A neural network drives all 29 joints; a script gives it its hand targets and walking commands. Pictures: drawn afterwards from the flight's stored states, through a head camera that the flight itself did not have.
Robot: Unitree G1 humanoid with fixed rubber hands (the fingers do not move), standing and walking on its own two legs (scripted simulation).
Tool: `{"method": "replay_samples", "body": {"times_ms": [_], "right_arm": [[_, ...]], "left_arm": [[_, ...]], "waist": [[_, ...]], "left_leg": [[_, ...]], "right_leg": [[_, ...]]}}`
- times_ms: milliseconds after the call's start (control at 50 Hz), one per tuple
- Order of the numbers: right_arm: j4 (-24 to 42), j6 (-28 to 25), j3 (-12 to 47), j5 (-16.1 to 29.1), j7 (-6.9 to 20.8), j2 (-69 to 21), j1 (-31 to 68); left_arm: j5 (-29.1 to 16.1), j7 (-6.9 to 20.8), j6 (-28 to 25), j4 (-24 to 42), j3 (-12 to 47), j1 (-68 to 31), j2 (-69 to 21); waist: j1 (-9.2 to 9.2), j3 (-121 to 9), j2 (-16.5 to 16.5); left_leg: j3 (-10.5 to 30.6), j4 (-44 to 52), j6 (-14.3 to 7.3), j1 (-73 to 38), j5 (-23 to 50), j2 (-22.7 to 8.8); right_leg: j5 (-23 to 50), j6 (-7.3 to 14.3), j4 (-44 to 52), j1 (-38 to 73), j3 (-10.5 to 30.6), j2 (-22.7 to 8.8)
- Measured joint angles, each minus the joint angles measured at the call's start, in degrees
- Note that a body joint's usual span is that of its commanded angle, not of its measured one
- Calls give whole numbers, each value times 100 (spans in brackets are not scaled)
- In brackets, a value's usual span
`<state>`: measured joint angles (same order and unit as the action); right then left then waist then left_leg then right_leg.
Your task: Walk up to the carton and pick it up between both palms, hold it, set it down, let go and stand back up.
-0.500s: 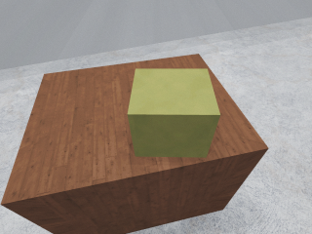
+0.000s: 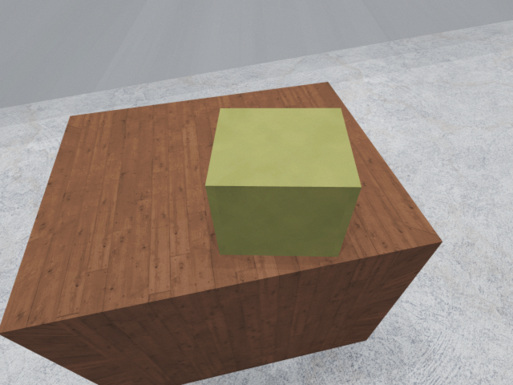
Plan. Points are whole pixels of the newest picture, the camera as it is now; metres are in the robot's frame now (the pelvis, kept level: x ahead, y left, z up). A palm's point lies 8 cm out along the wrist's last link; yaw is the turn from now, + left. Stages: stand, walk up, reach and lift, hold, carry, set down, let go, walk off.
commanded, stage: stand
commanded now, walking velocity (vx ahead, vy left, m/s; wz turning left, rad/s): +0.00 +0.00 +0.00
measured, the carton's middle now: (279, 182) +0.50 -0.02 +0.00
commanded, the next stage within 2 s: none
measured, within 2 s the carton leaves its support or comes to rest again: neither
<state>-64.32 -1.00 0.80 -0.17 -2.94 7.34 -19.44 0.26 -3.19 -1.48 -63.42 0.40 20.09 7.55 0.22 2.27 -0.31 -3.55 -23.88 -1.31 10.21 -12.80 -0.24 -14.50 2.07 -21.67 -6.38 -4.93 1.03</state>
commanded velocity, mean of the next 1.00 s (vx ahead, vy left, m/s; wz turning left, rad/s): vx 0.00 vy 0.00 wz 0.00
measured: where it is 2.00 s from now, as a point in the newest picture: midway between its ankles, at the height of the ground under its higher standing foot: outside the picture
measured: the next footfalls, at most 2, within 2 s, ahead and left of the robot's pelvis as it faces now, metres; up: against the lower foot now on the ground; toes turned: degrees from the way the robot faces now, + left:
none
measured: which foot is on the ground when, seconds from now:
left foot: down 0.00-1.00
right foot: down 0.00-1.00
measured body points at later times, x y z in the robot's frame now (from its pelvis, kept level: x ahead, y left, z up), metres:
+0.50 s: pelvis +0.01 +0.00 +0.00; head +0.02 +0.00 +0.45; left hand -0.01 +0.21 -0.16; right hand +0.00 -0.22 -0.16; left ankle +0.00 +0.10 -0.74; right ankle -0.03 -0.09 -0.74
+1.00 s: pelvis +0.00 -0.01 +0.00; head +0.01 -0.02 +0.45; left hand -0.03 +0.20 -0.16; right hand -0.02 -0.23 -0.16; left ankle +0.00 +0.10 -0.74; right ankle -0.03 -0.09 -0.74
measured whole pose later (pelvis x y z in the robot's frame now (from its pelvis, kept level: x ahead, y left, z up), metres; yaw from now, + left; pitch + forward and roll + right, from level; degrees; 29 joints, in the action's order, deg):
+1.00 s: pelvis +0.00 -0.01 +0.00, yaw +0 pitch -2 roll +0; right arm -66.3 -1.1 2.3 0.4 -3.3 7.8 -17.9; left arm -0.7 -3.0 -1.6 -64.2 1.8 20.1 7.6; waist 0.1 1.7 -0.4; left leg -3.6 -22.1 0.0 8.6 -12.0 -1.2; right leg -13.9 2.9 -20.4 -5.2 -4.9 2.0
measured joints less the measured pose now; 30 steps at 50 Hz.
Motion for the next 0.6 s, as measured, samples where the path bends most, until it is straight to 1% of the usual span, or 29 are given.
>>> {"method": "replay_samples", "body": {"times_ms": [140, 200, 320, 600], "right_arm": [[30, -12, -28, 5, -13, 4, 3], [44, 9, -23, -1, -19, -8, 9], [25, -34, 47, 45, -27, -19, 111], [-55, -39, 106, 54, -33, 31, 224]], "left_arm": [[12, 0, 10, 23, -40, 39, -7], [2, 1, 24, 43, -36, 36, -14], [-69, 13, 15, 25, 47, -16, -7], [-81, 17, -9, -22, 120, -91, 5]], "waist": [[12, -18, 9], [-11, -44, 5], [-36, -56, 28], [-31, -64, 30]], "left_leg": [[24, -21, 7, -38, -49, 8], [30, -31, 9, -52, -73, 11], [9, 68, 27, -126, -44, 23], [-11, 173, 60, -207, 10, -3]], "right_leg": [[-53, 6, -13, 50, -22, -6], [-81, 5, -21, 67, -28, -9], [-82, -17, 10, 103, -5, -20], [-37, 13, 86, 161, 16, 10]]}}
